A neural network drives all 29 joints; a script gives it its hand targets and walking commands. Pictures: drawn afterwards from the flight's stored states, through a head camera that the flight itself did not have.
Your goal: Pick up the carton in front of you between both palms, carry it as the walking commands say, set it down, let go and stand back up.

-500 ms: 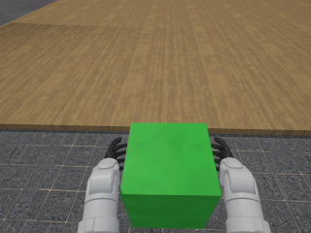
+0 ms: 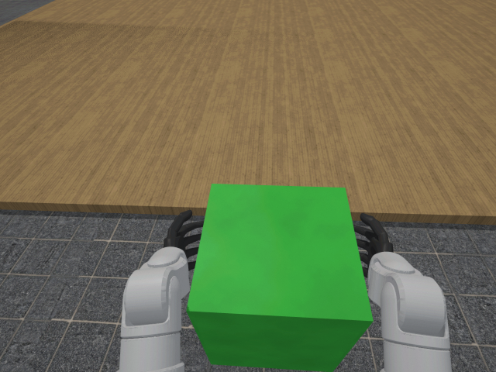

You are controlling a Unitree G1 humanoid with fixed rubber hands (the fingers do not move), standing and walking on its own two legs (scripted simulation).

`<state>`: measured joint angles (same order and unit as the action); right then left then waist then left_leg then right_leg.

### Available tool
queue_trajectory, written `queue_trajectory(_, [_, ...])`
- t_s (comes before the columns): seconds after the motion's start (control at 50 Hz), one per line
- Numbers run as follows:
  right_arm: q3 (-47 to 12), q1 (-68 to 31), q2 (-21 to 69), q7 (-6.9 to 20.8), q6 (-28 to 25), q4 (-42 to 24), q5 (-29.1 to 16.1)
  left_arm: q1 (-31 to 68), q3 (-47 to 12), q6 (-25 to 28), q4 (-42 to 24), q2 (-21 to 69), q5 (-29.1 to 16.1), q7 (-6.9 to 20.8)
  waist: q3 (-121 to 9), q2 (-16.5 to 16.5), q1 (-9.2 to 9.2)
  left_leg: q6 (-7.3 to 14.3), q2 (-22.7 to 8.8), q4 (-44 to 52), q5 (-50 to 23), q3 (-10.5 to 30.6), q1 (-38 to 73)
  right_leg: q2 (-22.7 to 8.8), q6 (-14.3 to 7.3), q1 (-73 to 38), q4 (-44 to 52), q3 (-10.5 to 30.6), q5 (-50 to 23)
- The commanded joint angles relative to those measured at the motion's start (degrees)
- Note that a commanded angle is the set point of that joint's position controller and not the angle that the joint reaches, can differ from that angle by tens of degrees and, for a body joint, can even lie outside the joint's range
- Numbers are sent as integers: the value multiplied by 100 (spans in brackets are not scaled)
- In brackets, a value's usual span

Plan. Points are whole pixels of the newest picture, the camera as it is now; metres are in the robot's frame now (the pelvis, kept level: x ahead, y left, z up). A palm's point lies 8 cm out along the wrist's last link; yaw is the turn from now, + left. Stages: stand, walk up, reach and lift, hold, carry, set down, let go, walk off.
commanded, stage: carry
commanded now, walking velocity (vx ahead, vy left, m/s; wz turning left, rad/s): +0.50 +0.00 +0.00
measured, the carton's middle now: (274, 281) +0.28 -0.01 +0.02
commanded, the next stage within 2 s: none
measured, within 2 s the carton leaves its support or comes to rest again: neither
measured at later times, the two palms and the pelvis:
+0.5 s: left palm (190, 137) +0.57 +0.16 +0.10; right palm (330, 140) +0.55 -0.14 +0.11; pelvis +0.29 +0.03 +0.02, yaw -3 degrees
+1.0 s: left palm (212, 42) +0.94 +0.14 +0.17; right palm (315, 41) +0.95 -0.16 +0.17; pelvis +0.61 -0.02 +0.01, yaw +0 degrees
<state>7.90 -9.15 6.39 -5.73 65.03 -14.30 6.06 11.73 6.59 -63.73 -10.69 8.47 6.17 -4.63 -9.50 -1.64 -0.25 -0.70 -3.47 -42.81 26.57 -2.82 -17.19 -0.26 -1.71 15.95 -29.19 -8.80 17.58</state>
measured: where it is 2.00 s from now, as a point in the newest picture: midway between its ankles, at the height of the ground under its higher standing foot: (259, 176)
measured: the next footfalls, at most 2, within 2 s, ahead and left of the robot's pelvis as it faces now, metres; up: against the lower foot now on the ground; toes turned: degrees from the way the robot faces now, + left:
left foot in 0.20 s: +0.24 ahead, +0.11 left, +0.00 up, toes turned +9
right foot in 0.66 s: +0.58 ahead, -0.09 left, +0.00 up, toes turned -12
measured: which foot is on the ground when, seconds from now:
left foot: up 0.00-0.18, down 0.20-0.68, up 0.70-1.00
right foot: down 0.00-0.24, up 0.26-0.64, down 0.66-1.00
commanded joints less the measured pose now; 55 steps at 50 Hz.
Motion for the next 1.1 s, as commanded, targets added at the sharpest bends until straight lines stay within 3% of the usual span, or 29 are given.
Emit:
queue_trajectory(0.0, [-4400, -3290, 5264, 1601, 234, -673, -2502, 2524, -4059, -266, -913, 4996, -2049, 1236, -682, 1001, 263, 111, -9, -1192, 953, -159, -3411, -2348, -1324, -3414, 1184, 3306, -2390])
queue_trajectory(0.02, [-4326, -3067, 5256, 1609, 271, -675, -2508, 2476, -4113, -334, -1064, 5175, -2137, 1228, -810, 637, 269, 147, -96, -977, 795, -128, -3418, -2277, -1162, -3517, 1197, 2960, -2221])
queue_trajectory(0.04, [-4284, -2840, 5259, 1598, 297, -715, -2477, 2441, -4131, -369, -1249, 5229, -2195, 1240, -849, 576, 253, 138, -126, -527, 489, -198, -3209, -2123, -940, -3420, 1274, 2531, -2084])
queue_trajectory(0.12, [-4195, -2665, 5122, 1443, 394, -963, -2357, 2514, -4215, -546, -1514, 4981, -2399, 1320, -749, 1109, 165, 58, 267, 956, -1064, -796, -1376, -1443, -459, -2090, 1314, 946, -2178])
queue_trajectory(0.16, [-4101, -2477, 4990, 1379, 476, -935, -2229, 2434, -4204, -645, -1508, 4779, -2461, 1356, -887, 904, 38, 127, 585, 1646, -1837, -1334, 488, -1176, -197, -1027, 556, 277, -2358])
queue_trajectory(0.18, [-4035, -2394, 4915, 1364, 512, -877, -2157, 2430, -4200, -692, -1524, 4662, -2476, 1370, -1118, 669, -12, 209, 600, 1615, -1758, -1390, 1623, -1018, -67, -394, -139, -31, -2388])
queue_trajectory(0.2, [-3968, -2317, 4806, 1354, 555, -804, -2086, 2499, -4168, -742, -1535, 4519, -2470, 1382, -1370, 252, -118, 304, 27, 1726, -1138, -558, 2693, -809, 120, 412, -1142, -259, -1609])
queue_trajectory(0.22, [-3928, -2295, 4714, 1337, 566, -663, -2009, 2739, -4173, -824, -1680, 4400, -2521, 1413, -1343, -1223, -202, 887, -1614, 2814, -303, 2463, 2978, -172, 385, 1578, -2904, -331, -166])
queue_trajectory(0.24, [-3876, -2544, 4760, 1324, 594, -682, -2001, 2967, -4208, -888, -1584, 4474, -2586, 1440, -1166, -1323, -166, 1442, -2169, 3093, -962, 3520, 3171, -17, 263, 2536, -3815, 332, 1195])
queue_trajectory(0.26, [-3919, -2728, 4866, 1321, 635, -755, -2057, 2969, -4145, -907, -1436, 4566, -2578, 1464, -970, -776, -145, 1476, -2184, 2927, -1520, 3119, 2900, -430, 88, 2760, -4278, 706, 1151])
queue_trajectory(0.28, [-3975, -2830, 5003, 1331, 644, -785, -2107, 2917, -4084, -898, -1323, 4662, -2596, 1480, -982, -286, -134, 1405, -2030, 2860, -1941, 2651, 2683, -621, 24, 2785, -4370, 772, 894])
queue_trajectory(0.3, [-4051, -2957, 5163, 1355, 633, -842, -2174, 2861, -4076, -866, -1217, 4813, -2572, 1478, -973, 104, -109, 1206, -1891, 2939, -2007, 2202, 2445, -791, 5, 2701, -4061, 826, 528])
queue_trajectory(0.34, [-4210, -3126, 5399, 1429, 588, -894, -2359, 2725, -4086, -772, -1095, 5074, -2420, 1444, -943, -94, -76, 868, -1572, 3099, -2414, 1278, 2143, -768, 69, 2302, -3207, 677, 13])
queue_trajectory(0.38, [-4287, -3082, 5459, 1517, 556, -957, -2490, 2505, -4055, -666, -1027, 5230, -2247, 1374, -871, -314, -69, 793, -1342, 3142, -2828, 765, 2198, -596, 125, 2239, -2578, 400, -184])
queue_trajectory(0.46, [-4294, -2771, 5301, 1645, 517, -851, -2528, 2091, -4003, -556, -956, 5240, -1958, 1240, -544, -543, -95, 765, -1027, 3035, -3827, 31, 2411, -362, 178, 2249, -1138, -44, -777])
queue_trajectory(0.54, [-4249, -2644, 5171, 1673, 481, -880, -2479, 2249, -4129, -543, -1214, 5161, -2046, 1241, -174, -779, -122, 668, -917, 2999, -4528, -423, 2247, -145, 58, 1634, -180, -411, -1488])
queue_trajectory(0.58, [-4254, -2863, 5098, 1635, 485, -1195, -2508, 2548, -4187, -566, -1550, 5080, -2214, 1253, -319, -882, -62, 556, -923, 2541, -5324, -673, 2195, -21, -55, 794, -14, -532, -1630])
queue_trajectory(0.62, [-4246, -3048, 4881, 1569, 551, -1543, -2529, 2687, -4136, -621, -1798, 4895, -2331, 1246, -919, -643, 79, 309, -622, 980, -5409, -1138, 1720, 364, -87, -1009, 293, -894, -1184])
queue_trajectory(0.64, [-4236, -3199, 4681, 1535, 595, -1658, -2512, 2715, -4095, -669, -1872, 4763, -2350, 1243, -1285, -205, 222, 172, -503, -249, -4093, -1053, 883, -234, -107, -2122, 349, -150, -682])
queue_trajectory(0.66, [-4284, -3397, 4646, 1491, 690, -1823, -2539, 2814, -4003, -686, -1774, 4519, -2285, 1235, -1866, 1238, 211, -72, 118, -2133, -2255, -807, -844, -2071, -988, -3398, 900, 2945, 622])
queue_trajectory(0.68, [-4182, -3498, 4441, 1462, 736, -1853, -2513, 2796, -3993, -729, -1749, 4566, -2391, 1231, -1809, 1746, 226, 28, 596, -3126, 24, -151, -1709, -2409, -1360, -3405, 1655, 4132, 74])
queue_trajectory(0.7, [-4180, -3612, 4531, 1427, 747, -1754, -2488, 2993, -4012, -780, -1918, 4526, -2507, 1227, -1671, 1427, 200, 212, 199, -3588, -17, 305, -2022, -2301, -1256, -3215, 1473, 3416, -572])
queue_trajectory(0.74, [-4153, -3818, 4562, 1372, 763, -1717, -2486, 3467, -4099, -837, -2070, 4566, -2612, 1213, -1455, 390, 181, 338, -199, -3062, -580, 324, -2004, -1988, -869, -2504, 1251, 2314, -1661])
queue_trajectory(0.78, [-4113, -4083, 4449, 1286, 779, -1614, -2412, 3862, -4134, -889, -2076, 4433, -2684, 1208, -1465, 592, 152, 312, -254, -2439, -952, 211, -1716, -1776, -659, -2063, 1351, 1647, -1764])
queue_trajectory(0.84, [-4025, -4513, 4178, 1145, 856, -1133, -2285, 4395, -4059, -1020, -1722, 3953, -2760, 1214, -1360, 776, 192, 232, -162, -1813, -1089, -51, -1970, -1618, -771, -1962, 1435, 1171, -1823])
queue_trajectory(0.92, [-3736, -5391, 3978, 1038, 1052, -231, -2295, 5192, -3693, -1190, -739, 3692, -2826, 1210, -888, 876, 249, 168, -147, -784, -1761, -326, -2423, -1399, -853, -1962, 1491, 745, -1992])
queue_trajectory(1.02, [-3370, -6522, 4357, 1062, 1193, 784, -2548, 6203, -3224, -1275, 333, 4020, -2824, 1168, -532, 951, 328, 364, 116, 593, -2324, -685, -2001, -1175, -731, -2017, 1190, 309, -2814])
queue_trajectory(1.06, [-3195, -6961, 4580, 1098, 1196, 1113, -2642, 6630, -3076, -1270, 683, 4246, -2801, 1139, -542, 1014, 274, 499, 195, 917, -2376, -713, -1626, -1200, -617, -2095, 867, 210, -3264])
queue_trajectory(1.08, [-3071, -7159, 4667, 1115, 1187, 1280, -2663, 6833, -3004, -1260, 844, 4368, -2800, 1127, -690, 1059, 149, 569, 328, 1012, -2253, -827, -1144, -1173, -528, -2055, 443, 77, -3886])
